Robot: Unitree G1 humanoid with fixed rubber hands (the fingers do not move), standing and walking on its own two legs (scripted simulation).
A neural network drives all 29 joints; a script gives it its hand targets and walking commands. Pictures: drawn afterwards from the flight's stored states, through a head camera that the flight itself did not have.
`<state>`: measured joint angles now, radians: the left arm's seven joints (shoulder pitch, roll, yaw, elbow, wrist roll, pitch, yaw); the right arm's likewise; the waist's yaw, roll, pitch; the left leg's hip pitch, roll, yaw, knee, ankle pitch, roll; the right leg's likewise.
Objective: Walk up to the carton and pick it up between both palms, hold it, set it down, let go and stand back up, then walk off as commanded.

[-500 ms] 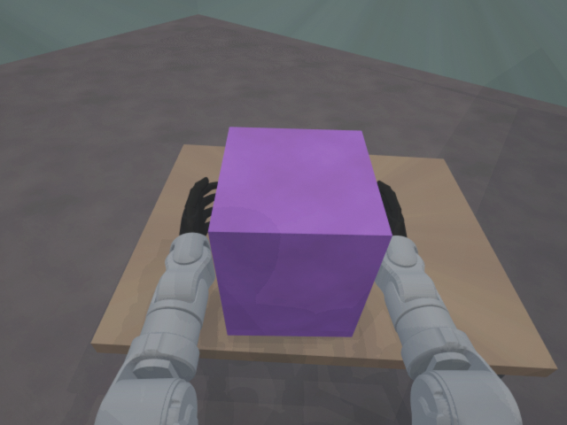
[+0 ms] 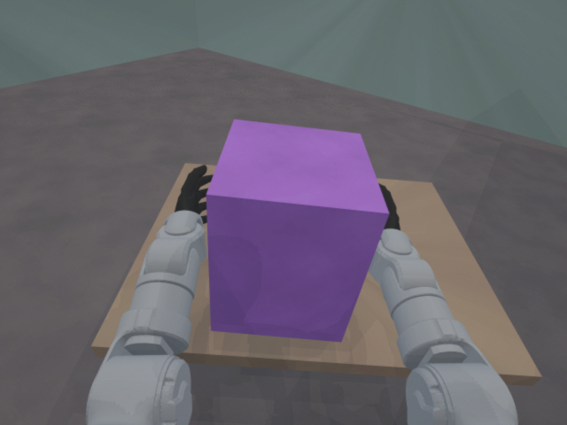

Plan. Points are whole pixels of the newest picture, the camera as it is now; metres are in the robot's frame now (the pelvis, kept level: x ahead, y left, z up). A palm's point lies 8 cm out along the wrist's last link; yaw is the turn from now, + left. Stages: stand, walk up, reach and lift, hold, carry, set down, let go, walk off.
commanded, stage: reach and lift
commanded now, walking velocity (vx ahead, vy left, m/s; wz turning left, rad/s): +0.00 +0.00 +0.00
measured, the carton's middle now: (287, 230) +0.38 +0.00 +0.13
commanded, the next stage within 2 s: hold in 1.22 s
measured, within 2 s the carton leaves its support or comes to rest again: neither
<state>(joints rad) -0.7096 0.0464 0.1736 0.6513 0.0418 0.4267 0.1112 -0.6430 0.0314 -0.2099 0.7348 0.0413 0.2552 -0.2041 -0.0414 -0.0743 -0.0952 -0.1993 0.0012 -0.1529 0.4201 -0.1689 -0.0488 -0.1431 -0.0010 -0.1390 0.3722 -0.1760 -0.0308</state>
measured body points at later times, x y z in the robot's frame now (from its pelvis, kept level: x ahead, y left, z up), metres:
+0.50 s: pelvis +0.00 +0.00 +0.00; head -0.05 +0.04 +0.44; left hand +0.40 +0.15 +0.17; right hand +0.38 -0.14 +0.16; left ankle +0.04 +0.14 -0.74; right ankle +0.02 -0.10 -0.74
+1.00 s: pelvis +0.00 +0.00 +0.00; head -0.06 +0.04 +0.44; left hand +0.39 +0.16 +0.19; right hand +0.38 -0.13 +0.18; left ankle +0.04 +0.14 -0.74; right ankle +0.02 -0.10 -0.74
